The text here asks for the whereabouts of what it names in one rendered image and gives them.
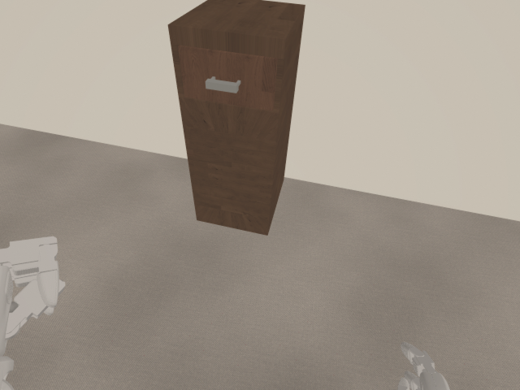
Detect right robot hand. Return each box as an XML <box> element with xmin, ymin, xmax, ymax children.
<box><xmin>397</xmin><ymin>342</ymin><xmax>450</xmax><ymax>390</ymax></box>

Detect left robot hand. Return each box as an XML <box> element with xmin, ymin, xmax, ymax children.
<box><xmin>0</xmin><ymin>236</ymin><xmax>65</xmax><ymax>357</ymax></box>

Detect cabinet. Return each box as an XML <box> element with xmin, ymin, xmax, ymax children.
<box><xmin>168</xmin><ymin>0</ymin><xmax>306</xmax><ymax>236</ymax></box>

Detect drawer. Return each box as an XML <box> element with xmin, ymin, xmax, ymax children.
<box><xmin>178</xmin><ymin>45</ymin><xmax>278</xmax><ymax>111</ymax></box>

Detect handle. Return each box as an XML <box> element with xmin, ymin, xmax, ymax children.
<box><xmin>206</xmin><ymin>76</ymin><xmax>241</xmax><ymax>93</ymax></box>

